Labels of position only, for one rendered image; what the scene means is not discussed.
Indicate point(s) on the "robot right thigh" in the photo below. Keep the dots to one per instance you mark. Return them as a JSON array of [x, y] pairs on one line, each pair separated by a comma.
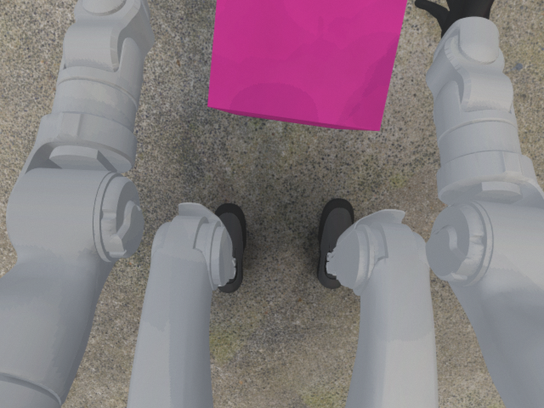
[[395, 364]]

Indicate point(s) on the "robot right shin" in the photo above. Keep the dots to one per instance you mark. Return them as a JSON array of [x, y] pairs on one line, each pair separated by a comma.
[[335, 266]]

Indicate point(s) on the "left robot forearm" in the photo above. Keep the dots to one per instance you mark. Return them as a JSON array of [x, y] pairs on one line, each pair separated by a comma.
[[97, 91]]

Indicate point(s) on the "carton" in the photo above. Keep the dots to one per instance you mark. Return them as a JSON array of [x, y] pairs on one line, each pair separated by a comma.
[[324, 63]]

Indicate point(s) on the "robot right upper arm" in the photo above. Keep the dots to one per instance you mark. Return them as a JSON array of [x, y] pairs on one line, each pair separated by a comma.
[[492, 255]]

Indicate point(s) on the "right robot hand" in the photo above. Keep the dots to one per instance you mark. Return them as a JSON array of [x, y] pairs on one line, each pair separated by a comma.
[[458, 9]]

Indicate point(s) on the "right robot forearm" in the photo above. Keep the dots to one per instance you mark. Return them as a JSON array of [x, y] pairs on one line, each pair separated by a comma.
[[476, 126]]

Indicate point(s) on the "robot left upper arm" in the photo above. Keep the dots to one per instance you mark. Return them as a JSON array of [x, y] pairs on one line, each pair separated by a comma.
[[68, 228]]

